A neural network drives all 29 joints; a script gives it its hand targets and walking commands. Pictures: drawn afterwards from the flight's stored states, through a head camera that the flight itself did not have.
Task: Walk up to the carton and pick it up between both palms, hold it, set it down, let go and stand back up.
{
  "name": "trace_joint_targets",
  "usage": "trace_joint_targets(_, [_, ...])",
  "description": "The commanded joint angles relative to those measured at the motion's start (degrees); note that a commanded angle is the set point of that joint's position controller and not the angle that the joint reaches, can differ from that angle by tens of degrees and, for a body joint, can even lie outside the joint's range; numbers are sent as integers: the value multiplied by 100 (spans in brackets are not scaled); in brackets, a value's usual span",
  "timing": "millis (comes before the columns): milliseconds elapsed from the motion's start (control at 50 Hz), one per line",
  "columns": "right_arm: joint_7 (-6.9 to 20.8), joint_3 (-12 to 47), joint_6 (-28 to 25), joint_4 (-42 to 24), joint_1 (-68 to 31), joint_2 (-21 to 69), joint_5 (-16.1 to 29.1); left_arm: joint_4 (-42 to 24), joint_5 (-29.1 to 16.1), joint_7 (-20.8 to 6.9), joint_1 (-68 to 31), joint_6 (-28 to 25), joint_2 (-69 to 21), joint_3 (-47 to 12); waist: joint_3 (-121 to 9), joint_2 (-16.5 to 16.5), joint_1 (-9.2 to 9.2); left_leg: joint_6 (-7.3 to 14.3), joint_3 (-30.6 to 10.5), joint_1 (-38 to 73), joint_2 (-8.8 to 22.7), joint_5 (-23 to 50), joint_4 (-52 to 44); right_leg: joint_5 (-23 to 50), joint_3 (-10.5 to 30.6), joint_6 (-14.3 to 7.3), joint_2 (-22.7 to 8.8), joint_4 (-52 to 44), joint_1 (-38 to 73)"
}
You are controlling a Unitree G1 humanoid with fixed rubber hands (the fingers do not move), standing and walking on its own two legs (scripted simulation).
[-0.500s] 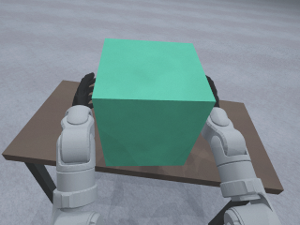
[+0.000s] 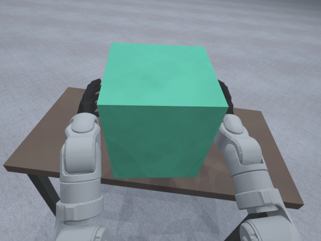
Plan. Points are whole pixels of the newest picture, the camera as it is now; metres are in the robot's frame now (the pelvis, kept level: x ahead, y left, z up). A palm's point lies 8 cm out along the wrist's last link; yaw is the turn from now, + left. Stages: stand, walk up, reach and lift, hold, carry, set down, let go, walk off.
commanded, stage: hold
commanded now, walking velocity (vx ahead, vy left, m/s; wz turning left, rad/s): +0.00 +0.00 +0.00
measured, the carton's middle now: (157, 115) +0.38 +0.01 +0.17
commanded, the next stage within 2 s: none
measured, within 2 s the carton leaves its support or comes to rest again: neither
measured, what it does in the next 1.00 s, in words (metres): stands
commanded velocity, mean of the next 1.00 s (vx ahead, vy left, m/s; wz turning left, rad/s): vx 0.00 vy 0.00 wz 0.00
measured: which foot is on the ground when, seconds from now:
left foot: down 0.00-1.00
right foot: down 0.00-1.00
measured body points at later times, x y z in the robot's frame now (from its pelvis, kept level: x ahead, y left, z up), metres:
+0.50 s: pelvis +0.02 +0.01 +0.00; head +0.00 +0.05 +0.45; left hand +0.38 +0.17 +0.19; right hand +0.40 -0.13 +0.20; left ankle +0.03 +0.14 -0.75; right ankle +0.01 -0.11 -0.75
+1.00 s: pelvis +0.02 +0.01 +0.00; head +0.00 +0.04 +0.45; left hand +0.38 +0.17 +0.19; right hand +0.40 -0.13 +0.21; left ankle +0.03 +0.14 -0.75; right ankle +0.01 -0.11 -0.75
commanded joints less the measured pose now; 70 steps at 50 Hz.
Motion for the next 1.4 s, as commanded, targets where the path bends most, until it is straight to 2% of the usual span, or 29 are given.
trace_joint_targets(0, [349, 1602, -440, -1662, -4318, 2051, 358, -758, -1080, -614, -3914, -566, -2166, -2411, -2273, 462, -54, -19, 423, 529, -435, 1089, 21, 377, -52, 195, 274, 21, 411])
trace_joint_targets(100, [348, 1601, -397, -1559, -4438, 2071, 403, -722, -1133, -564, -4131, -613, -2218, -2388, -2536, 479, -43, 45, 400, 564, -438, 1114, 95, 415, -6, 200, 273, 68, 358])
trace_joint_targets(200, [345, 1629, -356, -1578, -4446, 2149, 465, -889, -1209, -526, -4228, -668, -2324, -2597, -2810, 681, -138, -69, 407, 690, -458, 1566, 235, 613, -36, 173, 347, 59, 184])
trace_joint_targets(320, [343, 1766, -303, -1866, -4422, 2155, 599, -1117, -1209, -519, -4169, -615, -2359, -2622, -2980, 703, -81, -97, 375, 844, -479, 2070, 364, 1009, -24, 171, 392, 82, 345])
trace_joint_targets(380, [317, 1782, -271, -1939, -4337, 2072, 622, -1160, -1170, -525, -4037, -554, -2294, -2658, -2973, 615, -119, -98, 343, 906, -444, 2186, 369, 1197, -61, 185, 395, 94, 385])
trace_joint_targets(400, [316, 1816, -246, -2001, -4286, 2099, 659, -1178, -1157, -516, -3974, -527, -2278, -2681, -2961, 674, -127, -93, 368, 948, -459, 2267, 402, 1255, -47, 193, 397, 83, 365])
trace_joint_targets(500, [304, 1886, -136, -2079, -4176, 1988, 785, -1387, -1178, -517, -3860, -385, -2298, -2697, -2820, 687, -99, -176, 322, 1112, -453, 2519, 420, 1268, -70, 162, 404, 41, 281])
trace_joint_targets(620, [265, 1936, -23, -2381, -4197, 1940, 929, -1648, -1226, -536, -3779, -232, -2368, -2817, -2881, 754, -183, -255, 313, 1224, -456, 2893, 553, 1456, -103, 154, 445, 77, 286])
trace_joint_targets(700, [243, 1938, 67, -2504, -4240, 1905, 967, -1744, -1257, -510, -3724, -165, -2308, -2833, -2919, 708, -142, -250, 298, 1201, -447, 2932, 554, 1549, -92, 147, 439, 86, 326])
trace_joint_targets(740, [214, 1925, 127, -2351, -4159, 1819, 959, -1698, -1266, -520, -3690, -130, -2227, -2791, -2791, 580, -159, -206, 302, 1212, -448, 2830, 523, 1531, -109, 155, 447, 85, 275])
trace_joint_targets(820, [182, 1843, 182, -2301, -4161, 1748, 955, -1550, -1203, -604, -3658, -80, -2198, -2617, -2645, 610, -109, -184, 307, 1062, -462, 2612, 447, 1497, -77, 153, 391, 66, 342])
trace_joint_targets(860, [180, 1810, 172, -2269, -4229, 1801, 966, -1584, -1199, -626, -3696, -105, -2167, -2607, -2709, 677, -171, -209, 315, 1036, -456, 2582, 455, 1494, -73, 151, 374, 95, 410])
trace_joint_targets(980, [224, 1794, 199, -2354, -4358, 1921, 890, -1622, -1226, -672, -3928, -153, -2250, -2638, -2877, 671, -165, -176, 332, 1101, -498, 2513, 446, 1462, -111, 172, 389, 64, 359])
trace_joint_targets(1080, [222, 1695, 190, -2063, -4274, 1907, 782, -1437, -1105, -726, -3939, -206, -2199, -2467, -2724, 646, -131, -118, 334, 878, -478, 2157, 268, 1241, -83, 170, 332, 14, 371])
trace_joint_targets(1240, [210, 1554, 73, -1803, -4370, 1911, 681, -1155, -1091, -766, -4068, -360, -2228, -2398, -2694, 609, -235, -112, 351, 913, -480, 1827, 182, 961, -96, 210, 329, 3, 234])
trace_joint_targets(1280, [252, 1567, 17, -1847, -4436, 1989, 644, -1130, -1094, -748, -4151, -421, -2322, -2420, -2770, 677, -215, -118, 347, 895, -474, 1878, 195, 1013, -74, 182, 324, 13, 229])
trace_joint_targets(1300, [278, 1579, -10, -1808, -4469, 1963, 609, -1121, -1099, -739, -4193, -449, -2312, -2426, -2793, 648, -232, -130, 341, 880, -477, 1922, 212, 1042, -98, 170, 335, 23, 273])
trace_joint_targets(1340, [289, 1617, -41, -1824, -4432, 2013, 596, -1059, -1078, -720, -4123, -489, -2330, -2415, -2853, 619, -131, -85, 358, 827, -469, 1893, 192, 1080, -63, 184, 334, 67, 305])
trace_joint_targets(1380, [312, 1592, -96, -1815, -4485, 2018, 542, -961, -1071, -702, -4109, -520, -2294, -2392, -2850, 524, -147, -59, 368, 794, -454, 1745, 158, 1035, -79, 197, 331, 77, 387])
